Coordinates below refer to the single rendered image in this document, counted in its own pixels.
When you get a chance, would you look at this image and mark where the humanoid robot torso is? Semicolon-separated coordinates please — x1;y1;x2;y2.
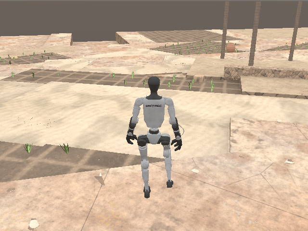
143;96;165;144

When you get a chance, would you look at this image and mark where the robot right thigh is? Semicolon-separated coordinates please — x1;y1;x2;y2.
160;133;170;158

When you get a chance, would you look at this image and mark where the right robot hand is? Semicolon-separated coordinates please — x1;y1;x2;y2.
171;139;182;151

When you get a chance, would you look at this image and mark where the robot left upper arm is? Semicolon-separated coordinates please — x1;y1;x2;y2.
131;97;144;124

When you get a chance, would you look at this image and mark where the left robot hand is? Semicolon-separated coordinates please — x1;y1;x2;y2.
126;134;137;144

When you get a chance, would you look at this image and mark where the robot right upper arm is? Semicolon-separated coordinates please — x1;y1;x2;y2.
164;97;176;125

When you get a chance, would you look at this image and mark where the robot left forearm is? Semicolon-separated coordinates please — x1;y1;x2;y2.
127;117;136;136

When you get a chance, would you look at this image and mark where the robot right forearm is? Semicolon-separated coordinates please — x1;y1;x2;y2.
172;117;181;140

